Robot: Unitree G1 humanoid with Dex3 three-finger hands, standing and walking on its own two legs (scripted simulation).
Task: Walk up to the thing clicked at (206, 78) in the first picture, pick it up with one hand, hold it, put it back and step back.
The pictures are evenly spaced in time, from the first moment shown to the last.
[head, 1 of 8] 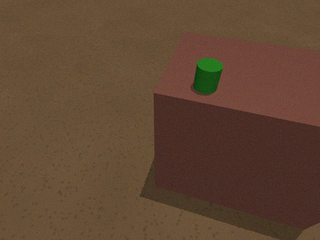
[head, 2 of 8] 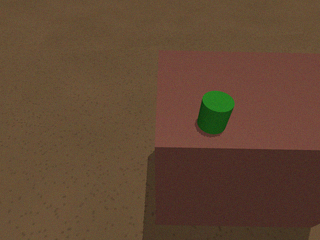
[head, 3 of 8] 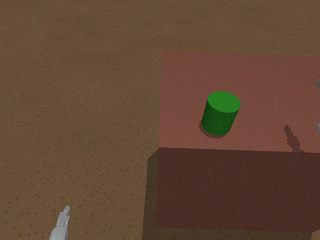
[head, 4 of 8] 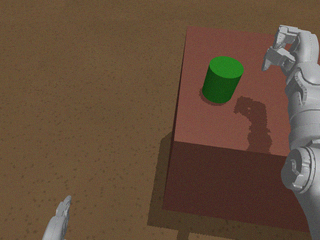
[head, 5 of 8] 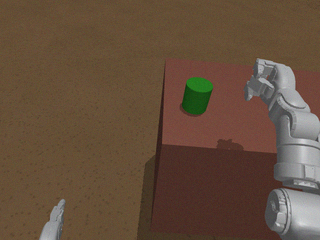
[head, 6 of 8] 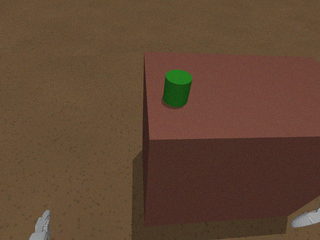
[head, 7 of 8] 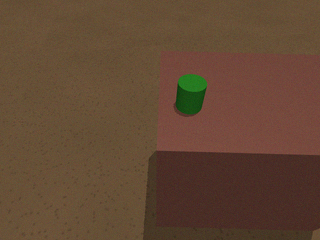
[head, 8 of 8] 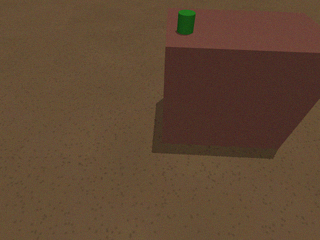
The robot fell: no
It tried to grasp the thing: yes
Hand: right
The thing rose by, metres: 0.00
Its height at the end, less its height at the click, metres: +0.00
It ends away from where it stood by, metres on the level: 0.12
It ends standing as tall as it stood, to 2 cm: yes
